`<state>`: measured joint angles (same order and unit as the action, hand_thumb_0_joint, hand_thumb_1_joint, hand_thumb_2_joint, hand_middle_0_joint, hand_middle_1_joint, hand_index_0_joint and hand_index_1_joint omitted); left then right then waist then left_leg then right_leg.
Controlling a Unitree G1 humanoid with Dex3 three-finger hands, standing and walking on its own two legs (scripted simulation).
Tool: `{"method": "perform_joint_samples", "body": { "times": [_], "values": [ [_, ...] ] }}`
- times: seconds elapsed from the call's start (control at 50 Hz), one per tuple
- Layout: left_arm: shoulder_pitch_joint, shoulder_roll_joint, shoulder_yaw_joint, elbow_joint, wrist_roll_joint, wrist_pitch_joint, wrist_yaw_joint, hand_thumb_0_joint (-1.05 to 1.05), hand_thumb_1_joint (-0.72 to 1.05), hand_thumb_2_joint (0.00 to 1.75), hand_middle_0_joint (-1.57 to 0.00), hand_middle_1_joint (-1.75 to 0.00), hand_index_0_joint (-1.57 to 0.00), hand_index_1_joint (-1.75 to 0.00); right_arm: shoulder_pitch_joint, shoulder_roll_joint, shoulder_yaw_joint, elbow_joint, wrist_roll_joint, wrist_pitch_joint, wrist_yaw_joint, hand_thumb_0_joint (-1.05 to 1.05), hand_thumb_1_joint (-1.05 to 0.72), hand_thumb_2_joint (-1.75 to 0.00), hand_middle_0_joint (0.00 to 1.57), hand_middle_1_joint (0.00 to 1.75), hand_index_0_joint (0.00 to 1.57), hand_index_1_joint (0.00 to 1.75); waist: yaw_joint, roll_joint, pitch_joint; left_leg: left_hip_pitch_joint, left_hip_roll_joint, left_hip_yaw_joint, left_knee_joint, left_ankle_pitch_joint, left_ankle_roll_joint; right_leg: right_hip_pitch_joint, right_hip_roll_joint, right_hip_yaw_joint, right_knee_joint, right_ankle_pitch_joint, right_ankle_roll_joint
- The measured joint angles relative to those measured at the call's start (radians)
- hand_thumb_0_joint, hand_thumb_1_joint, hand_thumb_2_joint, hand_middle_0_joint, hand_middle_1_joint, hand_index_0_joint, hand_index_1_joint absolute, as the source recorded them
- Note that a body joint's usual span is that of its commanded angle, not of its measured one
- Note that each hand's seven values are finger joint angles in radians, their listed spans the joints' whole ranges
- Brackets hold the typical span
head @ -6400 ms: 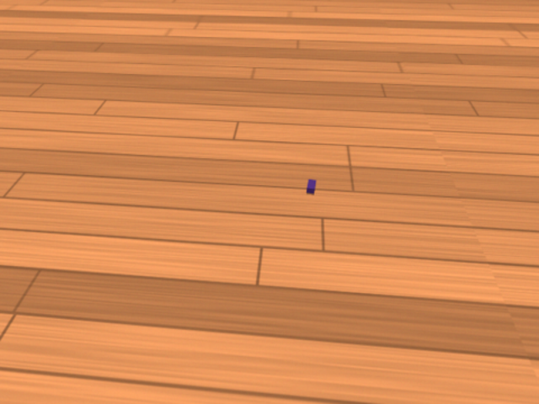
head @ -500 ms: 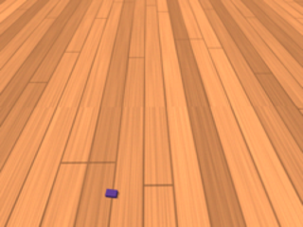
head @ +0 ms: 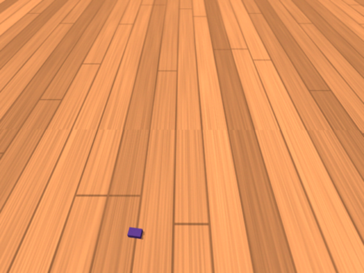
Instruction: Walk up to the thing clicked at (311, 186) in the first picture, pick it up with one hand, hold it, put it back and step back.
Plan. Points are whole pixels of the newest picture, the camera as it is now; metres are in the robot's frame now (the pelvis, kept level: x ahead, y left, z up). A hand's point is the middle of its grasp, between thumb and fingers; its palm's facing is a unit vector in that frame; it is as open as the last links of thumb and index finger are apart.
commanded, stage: walk up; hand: left
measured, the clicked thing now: (135, 233) +0.46 +0.27 -0.76
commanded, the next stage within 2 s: stand in 0.34 s
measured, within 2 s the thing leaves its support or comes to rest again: neither
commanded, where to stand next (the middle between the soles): +0.07 +0.01 m, yaw -1 degrees
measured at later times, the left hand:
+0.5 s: hand out of the picture +0.08 +0.25 -0.15, palm faces -0.01 -0.94 -0.35, open 7.4 cm
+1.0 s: hand out of the picture +0.12 +0.24 -0.15, palm faces -0.02 -0.94 -0.35, open 7.4 cm
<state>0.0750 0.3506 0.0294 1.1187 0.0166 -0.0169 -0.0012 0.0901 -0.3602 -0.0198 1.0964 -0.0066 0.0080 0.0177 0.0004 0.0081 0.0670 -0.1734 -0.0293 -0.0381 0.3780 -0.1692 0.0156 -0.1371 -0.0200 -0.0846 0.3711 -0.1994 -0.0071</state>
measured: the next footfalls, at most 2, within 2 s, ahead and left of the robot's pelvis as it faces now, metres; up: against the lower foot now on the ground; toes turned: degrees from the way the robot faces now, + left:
none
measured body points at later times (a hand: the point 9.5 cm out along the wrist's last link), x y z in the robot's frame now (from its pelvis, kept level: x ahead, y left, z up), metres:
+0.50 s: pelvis +0.01 +0.00 +0.00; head +0.02 +0.00 +0.45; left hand +0.08 +0.30 -0.13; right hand +0.09 -0.30 -0.13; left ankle +0.02 +0.11 -0.75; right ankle +0.00 -0.11 -0.75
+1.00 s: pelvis +0.04 -0.02 +0.00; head +0.05 -0.02 +0.45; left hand +0.12 +0.28 -0.12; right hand +0.13 -0.32 -0.13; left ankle +0.02 +0.11 -0.75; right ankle +0.00 -0.11 -0.75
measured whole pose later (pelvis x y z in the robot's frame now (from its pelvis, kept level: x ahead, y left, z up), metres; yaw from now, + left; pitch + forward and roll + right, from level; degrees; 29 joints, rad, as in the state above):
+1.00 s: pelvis +0.04 -0.02 +0.00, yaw +0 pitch -1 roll +0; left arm 0.10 0.34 0.01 1.14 0.01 -0.02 0.00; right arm 0.08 -0.36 0.02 1.13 -0.01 -0.01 -0.01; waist 0.00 0.01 0.02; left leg -0.10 -0.01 -0.04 0.29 -0.18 -0.01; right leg -0.07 0.00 -0.08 0.29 -0.22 -0.02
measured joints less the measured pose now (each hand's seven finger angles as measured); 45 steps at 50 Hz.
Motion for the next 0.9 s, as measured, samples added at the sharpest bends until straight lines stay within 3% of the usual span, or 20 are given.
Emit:
{"method": "perform_joint_samples", "body": {
  "times": [0.34,0.6,0.9],
  "values": [
    [0.001,0.002,0.006,-0.005,0.000,0.000,-0.002,0.01,0.90,0.90,-0.20,-0.30,-0.21,-0.30,0.017,0.009,0.006,0.003,-0.002,-0.002,0.001,0.00,-0.90,-0.90,0.20,0.30,0.21,0.30,-0.003,0.001,-0.003,-0.008,-0.001,-0.014,0.003,0.004,-0.001,0.002,0.000,-0.014,-0.009,0.005,-0.002],
    [0.052,-0.009,-0.021,0.035,-0.002,-0.003,-0.005,0.01,0.90,0.90,-0.20,-0.30,-0.21,-0.30,0.019,0.018,0.027,0.028,-0.006,-0.023,-0.010,0.00,-0.90,-0.90,0.20,0.30,0.21,0.30,0.000,-0.003,-0.041,0.034,0.003,-0.005,-0.061,0.007,-0.008,0.029,0.004,-0.003,-0.050,0.000,-0.004],
    [0.032,-0.015,-0.025,0.027,-0.006,-0.005,0.003,0.01,0.90,0.90,-0.20,-0.30,-0.21,-0.30,-0.005,0.005,0.035,0.031,-0.001,-0.023,-0.023,0.00,-0.90,-0.90,0.20,0.30,0.21,0.30,0.000,0.001,-0.042,0.071,0.015,-0.001,-0.079,-0.012,-0.019,0.065,0.017,0.002,-0.070,-0.015,-0.012]
  ]
}}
